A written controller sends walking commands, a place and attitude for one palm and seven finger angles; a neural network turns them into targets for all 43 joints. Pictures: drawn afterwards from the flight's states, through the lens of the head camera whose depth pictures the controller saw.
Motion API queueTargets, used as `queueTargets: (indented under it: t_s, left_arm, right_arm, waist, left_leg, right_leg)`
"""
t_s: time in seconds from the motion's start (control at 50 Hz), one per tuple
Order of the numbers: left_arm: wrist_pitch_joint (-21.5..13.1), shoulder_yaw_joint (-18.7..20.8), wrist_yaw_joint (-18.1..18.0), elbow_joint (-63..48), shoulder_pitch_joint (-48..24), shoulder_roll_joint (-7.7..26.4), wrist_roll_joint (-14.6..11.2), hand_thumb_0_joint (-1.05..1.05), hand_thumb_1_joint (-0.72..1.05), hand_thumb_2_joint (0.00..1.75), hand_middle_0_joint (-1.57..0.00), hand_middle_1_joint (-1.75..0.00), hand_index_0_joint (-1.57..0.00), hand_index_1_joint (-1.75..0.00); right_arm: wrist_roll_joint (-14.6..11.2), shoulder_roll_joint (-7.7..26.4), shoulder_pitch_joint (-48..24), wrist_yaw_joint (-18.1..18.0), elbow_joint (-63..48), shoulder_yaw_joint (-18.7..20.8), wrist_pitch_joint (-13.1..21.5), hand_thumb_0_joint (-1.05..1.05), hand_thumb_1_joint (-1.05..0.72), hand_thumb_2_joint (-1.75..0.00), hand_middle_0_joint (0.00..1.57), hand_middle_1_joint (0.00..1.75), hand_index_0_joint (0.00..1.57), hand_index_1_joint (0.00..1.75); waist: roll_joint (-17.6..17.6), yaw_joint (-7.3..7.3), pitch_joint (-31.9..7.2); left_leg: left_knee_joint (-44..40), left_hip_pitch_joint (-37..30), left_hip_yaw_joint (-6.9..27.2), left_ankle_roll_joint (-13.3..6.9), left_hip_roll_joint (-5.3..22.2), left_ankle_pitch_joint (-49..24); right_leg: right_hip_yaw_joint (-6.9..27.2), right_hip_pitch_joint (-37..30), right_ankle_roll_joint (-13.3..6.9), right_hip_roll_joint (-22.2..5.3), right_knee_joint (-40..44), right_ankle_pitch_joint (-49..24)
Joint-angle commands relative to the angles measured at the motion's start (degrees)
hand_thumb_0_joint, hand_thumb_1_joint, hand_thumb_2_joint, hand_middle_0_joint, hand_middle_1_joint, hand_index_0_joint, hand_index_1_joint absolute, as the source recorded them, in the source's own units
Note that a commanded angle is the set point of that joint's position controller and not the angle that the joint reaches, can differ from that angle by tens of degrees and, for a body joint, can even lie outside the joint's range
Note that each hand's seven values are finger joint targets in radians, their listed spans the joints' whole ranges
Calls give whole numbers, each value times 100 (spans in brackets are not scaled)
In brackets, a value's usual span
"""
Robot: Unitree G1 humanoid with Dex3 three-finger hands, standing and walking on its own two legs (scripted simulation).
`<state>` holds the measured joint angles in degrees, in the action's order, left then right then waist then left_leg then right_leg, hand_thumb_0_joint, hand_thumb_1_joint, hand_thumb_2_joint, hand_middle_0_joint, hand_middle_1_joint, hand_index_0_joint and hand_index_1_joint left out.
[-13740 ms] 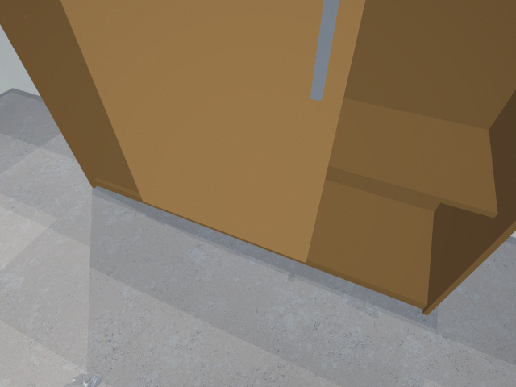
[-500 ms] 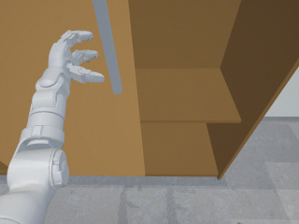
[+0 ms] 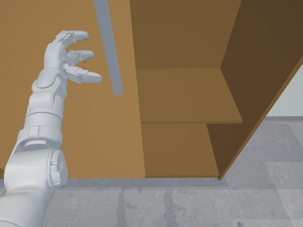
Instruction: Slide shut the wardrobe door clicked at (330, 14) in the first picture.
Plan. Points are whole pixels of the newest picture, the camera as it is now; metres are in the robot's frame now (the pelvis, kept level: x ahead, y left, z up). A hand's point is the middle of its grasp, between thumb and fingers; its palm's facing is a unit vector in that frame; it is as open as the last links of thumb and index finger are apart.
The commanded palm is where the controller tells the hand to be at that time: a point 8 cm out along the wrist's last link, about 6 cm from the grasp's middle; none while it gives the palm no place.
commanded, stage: move the hooked fingers beside the handle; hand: left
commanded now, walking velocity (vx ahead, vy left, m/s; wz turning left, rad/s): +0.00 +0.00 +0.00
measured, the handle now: (110, 41) +0.52 +0.10 +0.24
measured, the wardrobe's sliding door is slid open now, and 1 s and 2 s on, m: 0.50 0.50 0.50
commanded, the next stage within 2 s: feel for the door with the fingertips in 0.24 s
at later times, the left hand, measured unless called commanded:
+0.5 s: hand (89, 60) +0.45 +0.15 +0.23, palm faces +0.00 -1.00 +0.00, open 14.0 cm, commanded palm +0.43 +0.19 +0.22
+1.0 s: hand (99, 57) +0.46 +0.12 +0.24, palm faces +0.01 -1.00 +0.01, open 14.0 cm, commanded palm +0.44 +0.17 +0.22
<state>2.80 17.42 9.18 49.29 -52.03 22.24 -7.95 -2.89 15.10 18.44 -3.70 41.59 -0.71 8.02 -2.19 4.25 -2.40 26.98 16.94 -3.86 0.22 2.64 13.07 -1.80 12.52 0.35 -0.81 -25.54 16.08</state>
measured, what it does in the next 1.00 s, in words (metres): stands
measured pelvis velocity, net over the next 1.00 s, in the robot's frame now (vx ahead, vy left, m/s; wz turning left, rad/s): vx -0.01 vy -0.01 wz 0.00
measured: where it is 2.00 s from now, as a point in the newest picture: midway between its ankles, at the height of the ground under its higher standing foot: outside the picture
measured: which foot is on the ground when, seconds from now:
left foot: down 0.00-1.00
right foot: down 0.00-1.00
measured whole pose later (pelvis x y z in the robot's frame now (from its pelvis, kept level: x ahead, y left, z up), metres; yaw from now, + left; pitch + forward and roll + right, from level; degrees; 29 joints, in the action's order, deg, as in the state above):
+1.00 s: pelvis -0.01 -0.01 +0.00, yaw +0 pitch +2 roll +0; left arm 3.7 14.9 4.9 48.8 -53.9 17.8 -8.0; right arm -2.8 14.7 18.1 -3.3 42.4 -0.7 7.9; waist -2.8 3.8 -2.5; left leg 26.5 16.4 -3.3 0.9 3.1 12.2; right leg -2.2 12.2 -0.3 -0.2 -25.9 15.9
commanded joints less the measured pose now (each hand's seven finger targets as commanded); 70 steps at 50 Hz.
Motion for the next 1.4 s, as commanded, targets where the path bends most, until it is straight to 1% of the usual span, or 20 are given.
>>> queueTargets:
  t_s: [0.0, 0.06, 0.24, 0.34, 0.38, 0.42, 0.44, 0.5, 0.64, 0.7, 0.74, 0.8, 0.88, 0.94, 1.02, 1.14, 1.18, 1.22, 1.26, 1.38]
  left_arm:
    - [-440, 202, 89, -1656, -2768, 1335, -156, 0, -50, 30, -30, -120, -30, -120]
    - [-272, 93, 147, -1516, -2516, 1190, -196, 0, -50, 30, -30, -120, -30, -120]
    - [-255, -214, -30, -1937, -3148, 900, -228, 0, -50, 30, -30, -120, -30, -120]
    - [-290, 175, -113, -1448, -2916, 1289, -161, 0, -50, 30, -30, -120, -30, -120]
    - [-290, -213, -79, -1458, -3082, 868, -132, 0, -50, 30, -30, -120, -30, -120]
    - [-283, -202, -86, -1446, -3015, 775, -162, 0, -50, 30, -30, -120, -30, -120]
    - [-302, 0, -114, -1417, -2848, 976, -191, 0, -50, 30, -30, -120, -30, -120]
    - [-259, -210, -153, -1485, -2986, 649, -216, 0, -50, 30, -30, -120, -30, -120]
    - [-288, -90, -427, -1909, -2902, 707, -139, 0, -50, 30, -30, -120, -30, -120]
    - [-229, -121, -478, -1938, -2911, 625, -108, 0, -50, 30, -30, -120, -30, -120]
    - [-176, 84, -527, -1661, -2885, 954, -70, 0, -50, 30, -30, -120, -30, -120]
    - [-214, -95, -519, -1753, -3155, 794, 4, 0, -50, 30, -30, -120, -30, -120]
    - [-273, -235, -453, -1504, -3351, 618, -65, 0, -50, 30, -30, -120, -30, -120]
    - [-286, -64, -417, -1182, -3160, 811, -52, 0, -50, 30, -30, -120, -30, -120]
    - [-344, -307, -369, -901, -3567, 611, -22, 0, -50, 30, -30, -120, -30, -120]
    - [-599, 21, -443, -553, -3863, 1024, 6, 0, -50, 30, -30, -120, -30, -120]
    - [-676, -187, -433, -530, -4132, 850, 83, 0, -50, 30, -30, -120, -30, -120]
    - [-704, -202, -432, -371, -4180, 832, 105, 0, -50, 30, -30, -120, -30, -120]
    - [-721, -80, -436, -217, -4135, 955, 108, 0, -50, 30, -30, -120, -30, -120]
    - [-733, -205, -442, -242, -4086, 738, 72, 0, -50, 30, -30, -120, -30, -120]
  right_arm:
    - [-47, 810, -12, -18, -715, 296, 225, 0, -90, -90, 20, 30, 20, 30]
    - [-91, 830, -56, -19, -728, 289, 177, 0, -90, -90, 20, 30, 20, 30]
    - [-74, 788, -131, -62, -637, 272, 209, 0, -90, -90, 20, 30, 20, 30]
    - [-34, 804, -68, -55, -568, 256, 245, 0, -90, -90, 20, 30, 20, 30]
    - [-72, 763, -110, -29, -607, 240, 251, 0, -90, -90, 20, 30, 20, 30]
    - [-70, 752, -104, -10, -624, 257, 274, 0, -90, -90, 20, 30, 20, 30]
    - [-43, 779, -82, -9, -628, 264, 253, 0, -90, -90, 20, 30, 20, 30]
    - [-72, 737, -130, 0, -648, 260, 266, 0, -90, -90, 20, 30, 20, 30]
    - [-30, 707, -194, 41, -671, 275, 248, 0, -90, -90, 20, 30, 20, 30]
    - [-41, 669, -230, 56, -680, 273, 246, 0, -90, -90, 20, 30, 20, 30]
    - [-18, 730, -173, 26, -610, 259, 185, 0, -90, -90, 20, 30, 20, 30]
    - [-39, 670, -195, 21, -643, 253, 192, 0, -90, -90, 20, 30, 20, 30]
    - [-33, 699, -103, 0, -569, 271, 212, 0, -90, -90, 20, 30, 20, 30]
    - [-11, 734, -23, 2, -523, 273, 199, 0, -90, -90, 20, 30, 20, 30]
    - [-40, 730, 52, 0, -457, 276, 229, 0, -90, -90, 20, 30, 20, 30]
    - [26, 806, 280, 0, -326, 308, 278, 0, -90, -90, 20, 30, 20, 30]
    - [23, 786, 324, 24, -312, 293, 307, 0, -90, -90, 20, 30, 20, 30]
    - [23, 800, 410, 28, -264, 324, 323, 0, -90, -90, 20, 30, 20, 30]
    - [23, 839, 464, 32, -238, 334, 322, 0, -90, -90, 20, 30, 20, 30]
    - [33, 836, 503, 60, -225, 334, 354, 0, -90, -90, 20, 30, 20, 30]
  waist:
    - [33, -108, -2070]
    - [86, -109, -1616]
    - [-45, 22, -1642]
    - [153, -91, -1733]
    - [92, -4, -1605]
    - [63, -32, -1722]
    - [159, -117, -1768]
    - [318, -40, -1672]
    - [166, -170, -1871]
    - [354, -146, -1840]
    - [463, -175, -1620]
    - [205, -96, -1683]
    - [364, 13, -1678]
    - [236, -79, -1714]
    - [344, 93, -1493]
    - [411, 81, -1741]
    - [132, 172, -1713]
    - [291, 228, -1685]
    - [269, 203, -1722]
    - [240, 197, -1752]
  left_leg:
    - [-1, -1559, 228, -251, -170, -1959]
    - [-39, -1379, 193, -255, -160, -1754]
    - [-65, -1554, 288, -246, -154, -1368]
    - [-56, -1371, 254, -253, -177, -1415]
    - [-58, -1359, 223, -253, -193, -1351]
    - [-24, -1435, 239, -249, -193, -1427]
    - [-31, -1371, 264, -240, -193, -1498]
    - [-41, -1354, 222, -262, -191, -1409]
    - [-46, -1422, 214, -254, -200, -1581]
    - [-59, -1380, 178, -270, -209, -1581]
    - [-118, -1156, 163, -270, -212, -1364]
    - [-91, -1281, 124, -277, -223, -1363]
    - [-71, -1300, 149, -279, -222, -1301]
    - [-52, -1222, 144, -260, -233, -1345]
    - [-47, -1153, 145, -274, -226, -1103]
    - [-15, -1064, 168, -267, -219, -1113]
    - [-6, -1112, 166, -251, -227, -1109]
    - [24, -1110, 171, -258, -203, -1136]
    - [32, -1077, 180, -250, -197, -1098]
    - [9, -1085, 226, -238, -190, -1009]
  right_leg:
    - [-31, -200, -111, 175, 176, -2518]
    - [-61, -28, -105, 185, 241, -2345]
    - [-63, 217, -117, 172, 328, -1708]
    - [-36, 11, -105, 158, 297, -1880]
    - [-36, 158, -91, 172, 287, -1910]
    - [-36, 148, -101, 181, 256, -1980]
    - [-53, -41, -124, 162, 259, -2013]
    - [-47, 105, -81, 192, 269, -2014]
    - [-36, -110, -105, 171, 248, -2088]
    - [-27, -128, -77, 198, 244, -2221]
    - [-37, -178, -75, 165, 298, -2007]
    - [8, -69, -69, 175, 295, -2055]
    - [10, 21, -57, 193, 317, -2027]
    - [14, -75, -85, 160, 293, -2057]
    - [24, 223, -49, 181, 328, -1866]
    - [38, 123, -54, 157, 285, -1797]
    - [44, 298, -49, 172, 255, -1803]
    - [35, 380, -37, 189, 247, -1811]
    - [41, 391, -44, 197, 239, -1759]
    - [-2, 467, -54, 207, 238, -1570]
